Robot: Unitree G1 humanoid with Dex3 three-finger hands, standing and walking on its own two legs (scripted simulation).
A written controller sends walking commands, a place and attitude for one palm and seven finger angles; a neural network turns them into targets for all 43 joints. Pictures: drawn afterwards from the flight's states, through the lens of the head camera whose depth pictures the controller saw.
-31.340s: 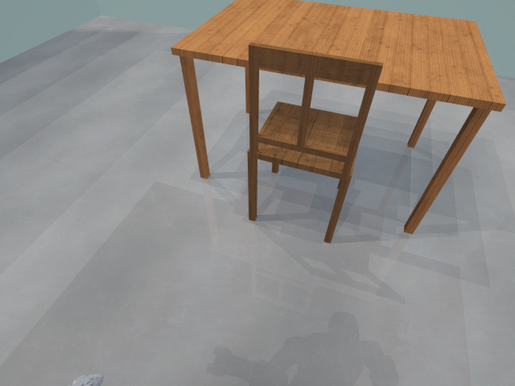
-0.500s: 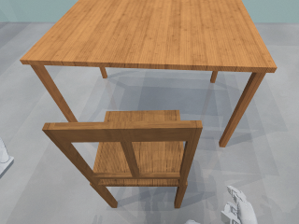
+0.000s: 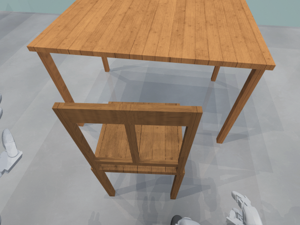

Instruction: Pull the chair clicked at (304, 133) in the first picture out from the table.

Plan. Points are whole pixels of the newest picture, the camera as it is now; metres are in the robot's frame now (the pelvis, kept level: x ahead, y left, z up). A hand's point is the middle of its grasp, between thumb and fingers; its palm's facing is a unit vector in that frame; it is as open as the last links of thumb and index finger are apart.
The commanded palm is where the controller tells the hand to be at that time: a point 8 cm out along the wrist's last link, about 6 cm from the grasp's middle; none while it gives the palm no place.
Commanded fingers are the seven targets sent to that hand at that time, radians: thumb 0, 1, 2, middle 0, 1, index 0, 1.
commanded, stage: step back with the hand held close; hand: left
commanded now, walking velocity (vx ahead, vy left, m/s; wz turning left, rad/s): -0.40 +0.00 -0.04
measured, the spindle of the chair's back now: (133, 144) +0.38 +0.09 -0.09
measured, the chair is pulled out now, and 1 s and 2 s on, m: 0.28 0.28 0.28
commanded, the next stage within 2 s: stop stepping back and stand still in 0.64 s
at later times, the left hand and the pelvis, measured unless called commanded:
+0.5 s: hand out of the picture +0.14 +0.27 +0.18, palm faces +0.37 -0.73 -0.57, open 7.4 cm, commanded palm +0.08 +0.31 +0.19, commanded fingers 0.00 0.90 0.90 -0.20 -0.30 -0.20 -0.30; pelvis -0.06 +0.01 +0.00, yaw +0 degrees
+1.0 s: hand out of the picture +0.06 +0.24 +0.18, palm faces +0.27 -0.77 -0.57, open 7.4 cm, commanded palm +0.01 +0.29 +0.19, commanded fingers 0.00 0.90 0.90 -0.20 -0.30 -0.20 -0.30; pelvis -0.15 +0.00 +0.01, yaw -5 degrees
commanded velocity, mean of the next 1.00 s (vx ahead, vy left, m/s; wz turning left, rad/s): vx -0.22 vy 0.01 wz -0.03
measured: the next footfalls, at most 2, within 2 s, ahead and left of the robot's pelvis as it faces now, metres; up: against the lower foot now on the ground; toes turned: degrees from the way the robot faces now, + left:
right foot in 0.14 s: +0.10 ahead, -0.12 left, +0.00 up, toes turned -2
right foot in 0.66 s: -0.07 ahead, -0.14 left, +0.00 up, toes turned -5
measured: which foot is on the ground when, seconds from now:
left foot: down 0.00-0.70, up 0.72-0.88, down 0.90-1.00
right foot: down 0.00-0.04, up 0.06-0.12, down 0.14-0.40, up 0.42-0.64, down 0.66-1.00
